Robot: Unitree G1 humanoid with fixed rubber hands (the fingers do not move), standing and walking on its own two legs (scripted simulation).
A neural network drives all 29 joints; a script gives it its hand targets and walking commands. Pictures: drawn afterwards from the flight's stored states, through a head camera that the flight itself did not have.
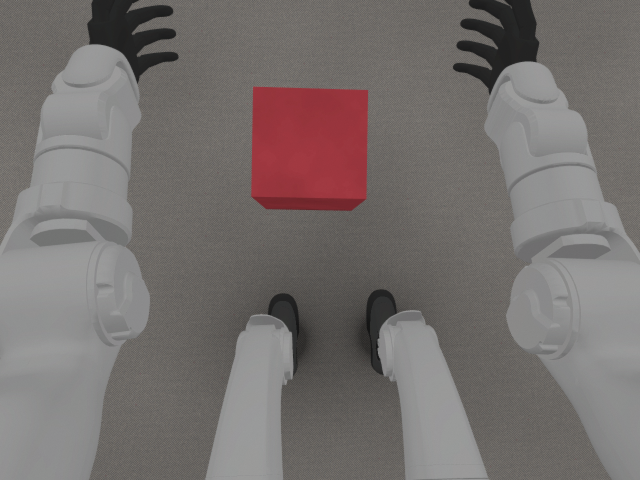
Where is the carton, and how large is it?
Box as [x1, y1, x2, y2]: [251, 87, 367, 210]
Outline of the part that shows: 253,87 251,196 265,208 351,210 365,199 367,90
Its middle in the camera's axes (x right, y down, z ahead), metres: -0.03 -0.18 +0.83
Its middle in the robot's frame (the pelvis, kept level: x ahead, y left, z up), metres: +0.55 +0.03 -0.52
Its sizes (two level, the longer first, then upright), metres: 0.210 0.200 0.250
